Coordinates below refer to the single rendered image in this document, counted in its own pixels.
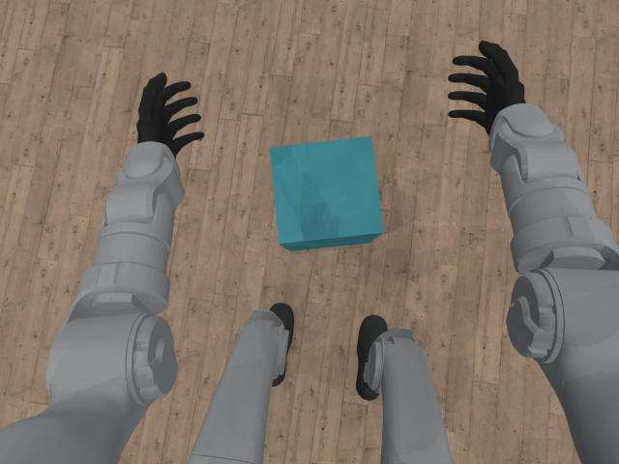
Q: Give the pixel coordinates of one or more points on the robot shin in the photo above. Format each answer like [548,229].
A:
[398,332]
[263,314]

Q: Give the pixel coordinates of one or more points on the right robot shin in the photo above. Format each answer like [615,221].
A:
[398,332]

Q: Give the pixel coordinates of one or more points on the robot right hand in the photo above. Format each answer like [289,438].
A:
[502,86]

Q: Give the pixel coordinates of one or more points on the robot left upper arm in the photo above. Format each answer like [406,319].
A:
[104,373]

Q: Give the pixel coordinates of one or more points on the robot right upper arm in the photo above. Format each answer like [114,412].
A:
[567,320]

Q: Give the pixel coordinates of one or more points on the carton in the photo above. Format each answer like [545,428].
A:
[326,194]

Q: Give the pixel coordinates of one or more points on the left robot shin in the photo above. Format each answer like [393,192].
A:
[263,314]

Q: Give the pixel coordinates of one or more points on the robot left forearm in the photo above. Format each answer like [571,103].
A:
[128,274]

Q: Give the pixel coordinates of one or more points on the robot right forearm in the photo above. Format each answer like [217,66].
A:
[547,200]

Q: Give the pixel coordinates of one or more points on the robot left hand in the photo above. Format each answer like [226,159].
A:
[154,115]

